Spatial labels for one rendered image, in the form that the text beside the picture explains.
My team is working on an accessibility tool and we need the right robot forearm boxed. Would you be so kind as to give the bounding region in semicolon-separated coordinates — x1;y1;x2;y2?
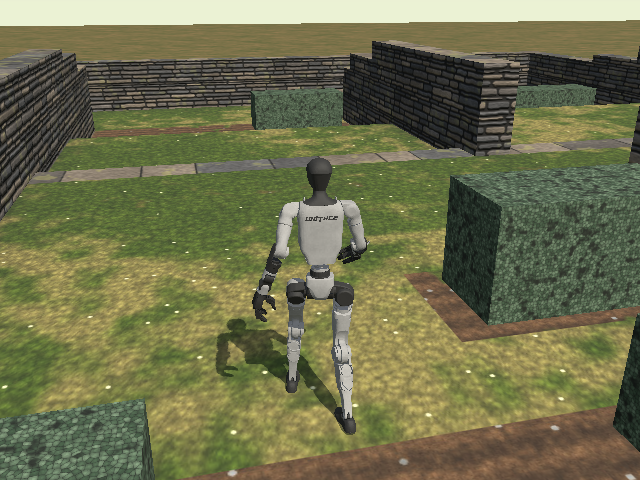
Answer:
350;237;367;257

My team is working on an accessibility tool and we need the humanoid robot head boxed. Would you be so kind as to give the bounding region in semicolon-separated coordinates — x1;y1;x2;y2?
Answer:
303;158;337;206

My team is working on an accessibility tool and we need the robot right upper arm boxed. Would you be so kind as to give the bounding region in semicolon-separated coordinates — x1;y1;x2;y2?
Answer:
339;200;366;251

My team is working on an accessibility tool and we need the left robot hand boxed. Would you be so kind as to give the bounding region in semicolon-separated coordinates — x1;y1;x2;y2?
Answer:
252;291;276;322

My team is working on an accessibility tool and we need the right robot hand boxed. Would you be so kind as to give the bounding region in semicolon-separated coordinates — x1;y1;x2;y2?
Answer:
337;244;361;264

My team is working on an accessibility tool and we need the robot left upper arm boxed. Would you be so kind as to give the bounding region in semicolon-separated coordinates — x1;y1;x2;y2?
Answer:
273;202;299;259

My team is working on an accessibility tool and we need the robot right foot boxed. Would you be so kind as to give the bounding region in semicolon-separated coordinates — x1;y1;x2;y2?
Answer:
334;407;356;434

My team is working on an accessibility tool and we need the left robot forearm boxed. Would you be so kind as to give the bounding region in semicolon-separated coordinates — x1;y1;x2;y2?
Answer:
256;243;282;295

